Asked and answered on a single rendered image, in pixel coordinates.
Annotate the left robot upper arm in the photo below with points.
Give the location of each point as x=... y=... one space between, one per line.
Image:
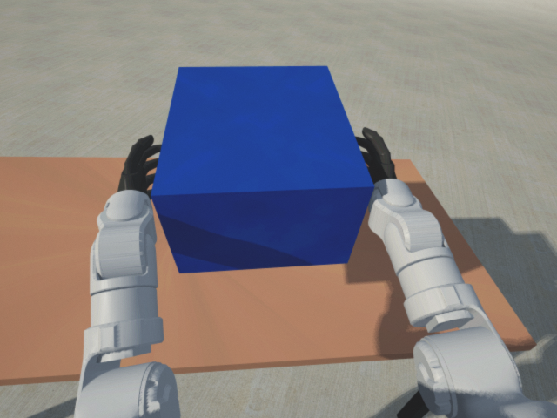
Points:
x=147 y=390

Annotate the right robot hand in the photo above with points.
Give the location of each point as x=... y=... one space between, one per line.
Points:
x=379 y=158

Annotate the carton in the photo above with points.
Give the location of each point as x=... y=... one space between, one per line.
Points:
x=259 y=168

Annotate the table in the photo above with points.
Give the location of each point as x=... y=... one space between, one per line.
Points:
x=213 y=321

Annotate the robot right forearm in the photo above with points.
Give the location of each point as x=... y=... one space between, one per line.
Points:
x=437 y=297

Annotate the left robot hand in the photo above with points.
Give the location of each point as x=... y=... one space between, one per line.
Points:
x=133 y=176

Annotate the robot left forearm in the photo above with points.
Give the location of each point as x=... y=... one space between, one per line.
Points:
x=123 y=282

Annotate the right robot upper arm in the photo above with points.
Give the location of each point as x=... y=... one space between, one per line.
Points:
x=467 y=373

